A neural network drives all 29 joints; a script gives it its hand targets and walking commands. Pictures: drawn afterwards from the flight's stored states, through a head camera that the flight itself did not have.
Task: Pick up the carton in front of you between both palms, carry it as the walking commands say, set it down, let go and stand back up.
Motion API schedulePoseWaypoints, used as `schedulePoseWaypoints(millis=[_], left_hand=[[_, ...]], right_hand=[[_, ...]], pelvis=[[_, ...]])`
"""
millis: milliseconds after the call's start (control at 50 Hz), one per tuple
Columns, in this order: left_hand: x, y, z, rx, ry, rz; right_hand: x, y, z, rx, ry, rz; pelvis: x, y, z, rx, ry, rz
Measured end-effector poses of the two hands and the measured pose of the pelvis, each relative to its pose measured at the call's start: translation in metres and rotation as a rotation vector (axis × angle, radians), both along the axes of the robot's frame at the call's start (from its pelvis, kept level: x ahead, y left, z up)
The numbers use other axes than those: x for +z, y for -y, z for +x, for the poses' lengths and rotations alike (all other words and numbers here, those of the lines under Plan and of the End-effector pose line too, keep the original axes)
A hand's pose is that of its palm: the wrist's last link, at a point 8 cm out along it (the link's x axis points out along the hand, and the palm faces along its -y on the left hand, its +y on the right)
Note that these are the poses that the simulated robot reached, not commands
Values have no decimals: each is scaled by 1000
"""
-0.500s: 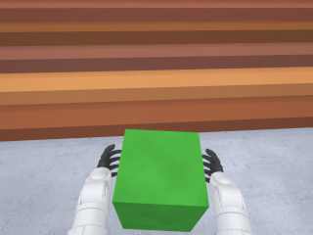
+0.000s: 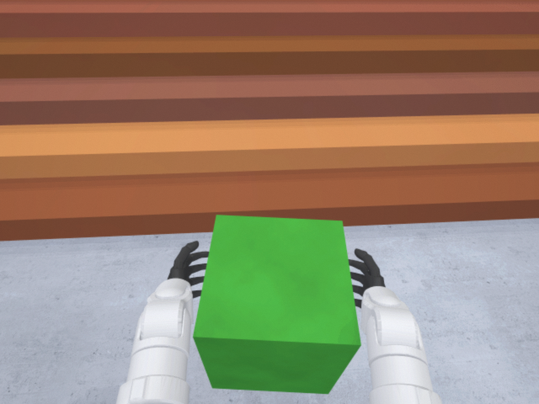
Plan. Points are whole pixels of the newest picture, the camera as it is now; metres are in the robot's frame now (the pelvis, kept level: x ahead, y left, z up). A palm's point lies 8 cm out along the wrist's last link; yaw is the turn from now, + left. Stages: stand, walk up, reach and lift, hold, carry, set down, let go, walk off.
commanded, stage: reach and lift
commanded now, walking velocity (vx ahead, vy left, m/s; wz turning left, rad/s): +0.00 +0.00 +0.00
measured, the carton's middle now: (274, 308) +0.31 +0.00 -0.04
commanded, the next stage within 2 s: hold in 0.48 s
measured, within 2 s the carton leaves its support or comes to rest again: neither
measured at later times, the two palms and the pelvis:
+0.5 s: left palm (177, 284) +0.30 +0.15 +0.04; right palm (373, 293) +0.30 -0.15 +0.04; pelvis +0.01 +0.00 +0.00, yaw +0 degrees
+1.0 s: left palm (175, 287) +0.29 +0.15 +0.05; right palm (377, 296) +0.28 -0.15 +0.05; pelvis -0.01 +0.00 +0.00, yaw +0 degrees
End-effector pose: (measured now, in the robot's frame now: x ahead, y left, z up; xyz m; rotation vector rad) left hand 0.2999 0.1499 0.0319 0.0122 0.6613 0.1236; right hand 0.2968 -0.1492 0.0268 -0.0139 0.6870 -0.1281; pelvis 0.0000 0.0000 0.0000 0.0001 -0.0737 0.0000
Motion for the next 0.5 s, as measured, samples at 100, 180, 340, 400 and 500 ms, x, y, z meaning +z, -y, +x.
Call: schedulePoseWaypoints(millis=[100, 180, 340, 400, 500], left_hand=[[1, -1, 1, -5, -5, 8], [2, -2, 2, -8, -7, 13], [6, -2, 2, -18, -6, 19], [7, -2, 1, -20, -3, 20], [10, -2, 0, -19, 1, 18]], right_hand=[[2, -1, 2, 9, -5, -12], [3, -2, 3, 13, -7, -17], [6, -2, 1, 13, -6, -23], [8, -2, 0, 11, -3, -24], [11, -2, -2, 8, 0, -21]], pelvis=[[2, 0, 5, 1, 2, -1], [3, -1, 9, 1, 4, -1], [4, -3, 12, -1, 11, -1], [4, -3, 12, -2, 15, -1], [4, -4, 11, -4, 22, -1]])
